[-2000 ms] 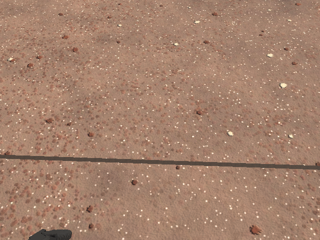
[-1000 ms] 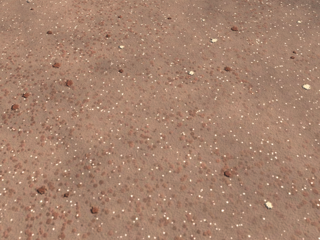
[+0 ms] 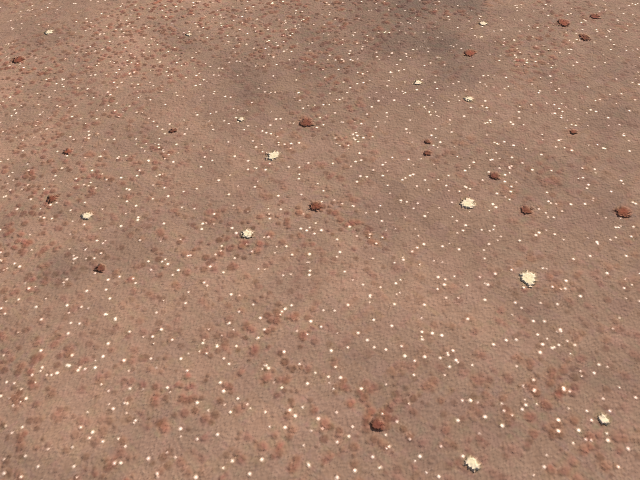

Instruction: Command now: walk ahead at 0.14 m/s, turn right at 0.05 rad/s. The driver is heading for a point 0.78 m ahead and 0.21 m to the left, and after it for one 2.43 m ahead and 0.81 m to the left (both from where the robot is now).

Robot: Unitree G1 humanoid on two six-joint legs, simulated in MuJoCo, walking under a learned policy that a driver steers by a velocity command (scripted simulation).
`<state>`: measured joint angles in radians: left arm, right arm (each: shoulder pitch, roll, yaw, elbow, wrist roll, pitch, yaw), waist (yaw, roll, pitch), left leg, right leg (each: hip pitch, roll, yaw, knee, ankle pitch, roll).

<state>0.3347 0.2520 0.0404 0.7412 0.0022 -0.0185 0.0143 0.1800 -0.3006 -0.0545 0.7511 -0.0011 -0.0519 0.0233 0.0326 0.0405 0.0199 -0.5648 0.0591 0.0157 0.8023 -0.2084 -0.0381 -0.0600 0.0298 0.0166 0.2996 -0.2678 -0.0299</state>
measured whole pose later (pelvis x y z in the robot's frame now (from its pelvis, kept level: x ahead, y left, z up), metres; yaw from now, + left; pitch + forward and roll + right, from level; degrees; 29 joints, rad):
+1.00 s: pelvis +0.12 +0.01 +0.00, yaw +16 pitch +2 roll -1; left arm 0.13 0.27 0.06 0.72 -0.02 -0.03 0.03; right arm 0.19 -0.29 -0.07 0.72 0.02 0.02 -0.03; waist -0.03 0.01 0.01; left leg -0.33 -0.10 -0.18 0.46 -0.17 0.06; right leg -0.35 0.03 0.09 0.67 -0.40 0.05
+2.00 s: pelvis +0.50 +0.25 -0.03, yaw +17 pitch +2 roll +2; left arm 0.09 0.25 0.04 0.66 -0.02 -0.04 -0.07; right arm 0.34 -0.28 -0.07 0.85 0.01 -0.05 -0.01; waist -0.07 -0.02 0.04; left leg 0.15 -0.01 0.27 0.28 -0.44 -0.01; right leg -0.60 -0.04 -0.06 0.63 -0.07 -0.09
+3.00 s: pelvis +0.77 +0.33 +0.00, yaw +11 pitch +1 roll +0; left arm 0.20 0.26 0.06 0.72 0.01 0.01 0.05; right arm 0.18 -0.35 -0.10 0.71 0.02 0.04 -0.01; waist 0.01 0.03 0.05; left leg -0.52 -0.05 -0.06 1.02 -0.43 -0.07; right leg -0.20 -0.02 -0.01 0.46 -0.29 0.00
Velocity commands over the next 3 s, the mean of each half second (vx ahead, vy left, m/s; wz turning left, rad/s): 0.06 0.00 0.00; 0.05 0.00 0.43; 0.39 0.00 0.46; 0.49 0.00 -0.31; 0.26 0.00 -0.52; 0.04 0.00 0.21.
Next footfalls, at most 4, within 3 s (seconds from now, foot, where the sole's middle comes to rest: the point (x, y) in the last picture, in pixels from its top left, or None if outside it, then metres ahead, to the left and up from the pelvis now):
0.12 left None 0.18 0.12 -0.78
0.40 right None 0.11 -0.12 -0.78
1.06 right None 0.21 -0.10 -0.78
1.50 left None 0.32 0.30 -0.78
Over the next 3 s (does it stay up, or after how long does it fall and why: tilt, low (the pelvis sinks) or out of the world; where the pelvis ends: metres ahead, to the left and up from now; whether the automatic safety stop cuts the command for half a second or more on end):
stays up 0.77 0.33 0.00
